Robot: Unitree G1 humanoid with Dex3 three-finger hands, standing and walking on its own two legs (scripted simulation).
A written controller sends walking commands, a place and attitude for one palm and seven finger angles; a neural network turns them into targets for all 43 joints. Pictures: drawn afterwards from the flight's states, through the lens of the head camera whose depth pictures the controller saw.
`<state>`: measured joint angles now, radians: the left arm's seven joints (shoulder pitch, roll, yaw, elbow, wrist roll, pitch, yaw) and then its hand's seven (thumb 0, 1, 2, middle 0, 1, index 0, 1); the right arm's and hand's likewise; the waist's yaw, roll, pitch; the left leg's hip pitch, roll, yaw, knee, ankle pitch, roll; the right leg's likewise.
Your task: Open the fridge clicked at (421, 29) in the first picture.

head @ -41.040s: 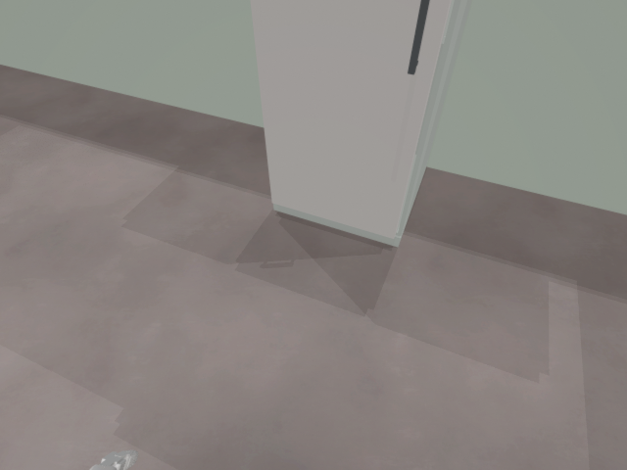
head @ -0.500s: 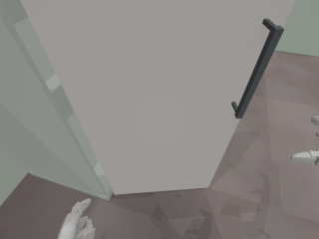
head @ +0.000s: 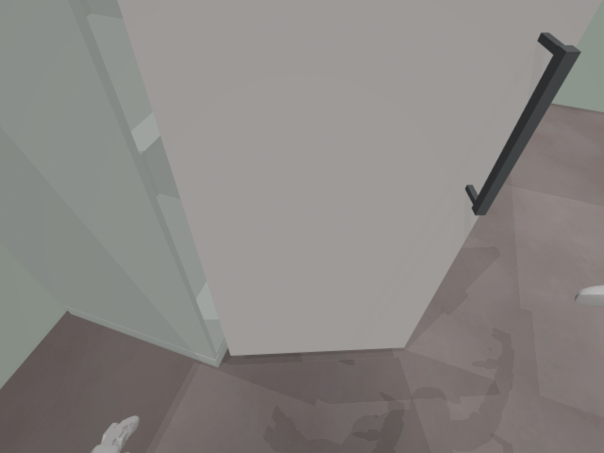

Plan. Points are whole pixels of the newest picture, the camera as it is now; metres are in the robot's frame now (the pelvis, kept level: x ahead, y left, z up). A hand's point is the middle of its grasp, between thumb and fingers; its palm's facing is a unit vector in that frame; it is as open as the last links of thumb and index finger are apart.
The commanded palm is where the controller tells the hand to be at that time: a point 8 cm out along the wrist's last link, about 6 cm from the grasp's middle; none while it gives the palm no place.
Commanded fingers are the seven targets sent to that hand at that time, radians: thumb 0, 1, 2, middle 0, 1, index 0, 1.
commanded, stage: slip the hand off the handle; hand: right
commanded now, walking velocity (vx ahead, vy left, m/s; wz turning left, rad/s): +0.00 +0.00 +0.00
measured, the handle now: (508, 137) +0.52 -0.26 +0.17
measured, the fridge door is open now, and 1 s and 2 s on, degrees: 68 68 68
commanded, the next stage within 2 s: draw the hand back to the body in 0.14 s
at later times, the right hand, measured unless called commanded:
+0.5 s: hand out of the picture +0.32 -0.34 +0.15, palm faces +0.12 +0.99 -0.01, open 14.7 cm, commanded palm +0.27 -0.38 +0.16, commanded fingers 0.00 0.55 -0.20 0.25 1.15 0.25 1.15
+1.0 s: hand out of the picture +0.26 -0.32 +0.16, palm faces +0.50 +0.82 -0.27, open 13.3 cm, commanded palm +0.21 -0.34 +0.17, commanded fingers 0.00 -0.10 -0.51 0.23 0.77 0.23 0.77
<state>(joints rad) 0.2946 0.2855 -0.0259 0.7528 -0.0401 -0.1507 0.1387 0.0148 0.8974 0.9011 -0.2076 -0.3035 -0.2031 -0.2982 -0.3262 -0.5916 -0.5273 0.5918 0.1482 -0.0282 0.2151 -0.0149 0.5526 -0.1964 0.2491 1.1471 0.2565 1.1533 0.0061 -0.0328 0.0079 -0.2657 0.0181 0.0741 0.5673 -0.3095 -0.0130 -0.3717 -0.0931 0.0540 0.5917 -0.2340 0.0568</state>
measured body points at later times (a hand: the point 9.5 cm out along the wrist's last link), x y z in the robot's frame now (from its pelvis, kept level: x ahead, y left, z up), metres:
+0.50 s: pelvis +0.03 -0.02 +0.00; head +0.02 -0.02 +0.45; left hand +0.18 +0.24 -0.07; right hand +0.30 -0.39 +0.15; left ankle -0.01 +0.13 -0.73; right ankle +0.05 -0.17 -0.73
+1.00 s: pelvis +0.01 -0.02 +0.01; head +0.00 -0.01 +0.46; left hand +0.19 +0.19 -0.07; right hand +0.22 -0.36 +0.17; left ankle -0.01 +0.13 -0.73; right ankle +0.05 -0.17 -0.73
